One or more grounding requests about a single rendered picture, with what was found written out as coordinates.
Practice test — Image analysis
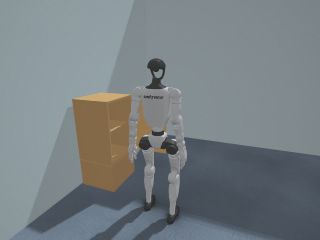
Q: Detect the robot right hand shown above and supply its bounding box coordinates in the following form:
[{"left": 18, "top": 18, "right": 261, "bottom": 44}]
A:
[{"left": 175, "top": 149, "right": 187, "bottom": 169}]

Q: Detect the robot left hand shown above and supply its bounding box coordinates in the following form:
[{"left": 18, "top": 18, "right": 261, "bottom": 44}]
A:
[{"left": 128, "top": 144, "right": 139, "bottom": 163}]

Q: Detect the right robot upper arm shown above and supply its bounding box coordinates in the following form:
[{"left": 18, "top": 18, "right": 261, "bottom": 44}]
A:
[{"left": 168, "top": 87, "right": 182, "bottom": 125}]

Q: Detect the robot right foot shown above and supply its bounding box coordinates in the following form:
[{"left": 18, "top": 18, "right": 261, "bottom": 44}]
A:
[{"left": 167, "top": 206, "right": 180, "bottom": 224}]

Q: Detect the left robot forearm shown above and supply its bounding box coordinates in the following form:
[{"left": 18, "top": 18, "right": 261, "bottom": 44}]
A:
[{"left": 128, "top": 117, "right": 138, "bottom": 145}]

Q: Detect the robot right thigh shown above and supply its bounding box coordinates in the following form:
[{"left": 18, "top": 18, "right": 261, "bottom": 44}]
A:
[{"left": 164, "top": 138, "right": 181, "bottom": 185}]

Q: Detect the left robot upper arm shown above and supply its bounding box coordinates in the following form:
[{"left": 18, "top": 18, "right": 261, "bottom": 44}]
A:
[{"left": 129, "top": 86, "right": 145, "bottom": 122}]

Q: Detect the right robot forearm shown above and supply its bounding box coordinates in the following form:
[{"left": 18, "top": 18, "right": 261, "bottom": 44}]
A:
[{"left": 173, "top": 116, "right": 186, "bottom": 150}]

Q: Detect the cupboard door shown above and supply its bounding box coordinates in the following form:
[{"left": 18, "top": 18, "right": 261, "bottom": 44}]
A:
[{"left": 131, "top": 97, "right": 167, "bottom": 154}]

